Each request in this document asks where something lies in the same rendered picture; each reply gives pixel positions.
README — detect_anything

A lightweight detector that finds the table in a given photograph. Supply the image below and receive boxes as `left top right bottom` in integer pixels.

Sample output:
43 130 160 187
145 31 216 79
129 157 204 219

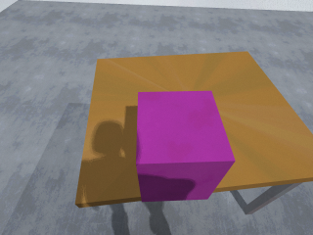
75 51 313 215

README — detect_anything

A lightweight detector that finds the carton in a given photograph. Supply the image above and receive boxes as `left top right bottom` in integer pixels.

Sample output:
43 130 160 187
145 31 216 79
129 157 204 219
136 90 236 202

